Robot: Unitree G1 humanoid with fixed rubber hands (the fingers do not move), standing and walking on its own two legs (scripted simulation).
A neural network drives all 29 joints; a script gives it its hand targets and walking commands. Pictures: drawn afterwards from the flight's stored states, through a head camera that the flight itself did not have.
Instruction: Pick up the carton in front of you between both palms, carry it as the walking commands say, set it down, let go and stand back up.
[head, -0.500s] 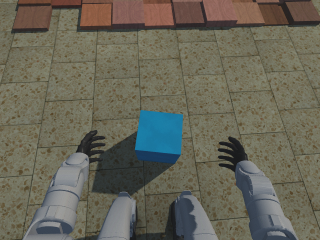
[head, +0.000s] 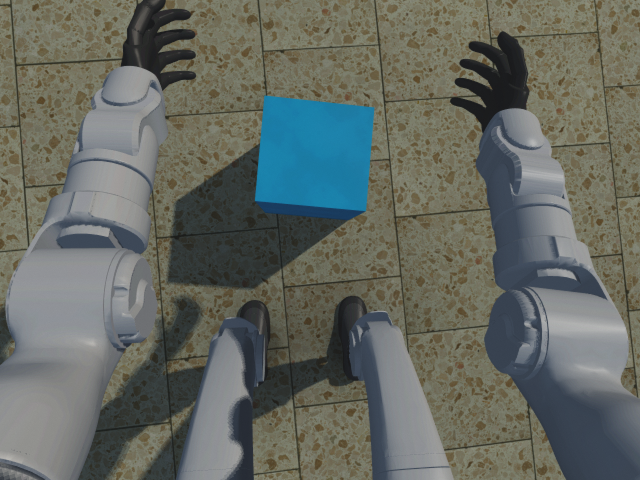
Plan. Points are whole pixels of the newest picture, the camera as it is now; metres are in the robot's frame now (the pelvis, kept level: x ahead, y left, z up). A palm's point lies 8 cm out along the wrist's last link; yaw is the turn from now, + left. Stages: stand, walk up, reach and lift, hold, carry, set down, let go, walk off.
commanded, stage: reach and lift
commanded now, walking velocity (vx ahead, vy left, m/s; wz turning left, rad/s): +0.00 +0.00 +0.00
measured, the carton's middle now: (312, 167) +0.53 -0.03 -0.52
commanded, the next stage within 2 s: none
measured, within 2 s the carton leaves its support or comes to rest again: leaves its support in 1.84 s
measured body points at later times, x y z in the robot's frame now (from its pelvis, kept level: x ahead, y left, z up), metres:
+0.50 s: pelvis +0.01 +0.00 -0.12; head +0.36 +0.00 +0.17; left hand +0.56 +0.16 -0.28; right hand +0.51 -0.23 -0.28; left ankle +0.08 +0.13 -0.61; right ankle +0.08 -0.13 -0.61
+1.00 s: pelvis -0.03 +0.00 -0.27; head +0.35 +0.00 -0.05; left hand +0.56 +0.15 -0.46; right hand +0.52 -0.21 -0.46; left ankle +0.08 +0.12 -0.61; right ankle +0.08 -0.13 -0.61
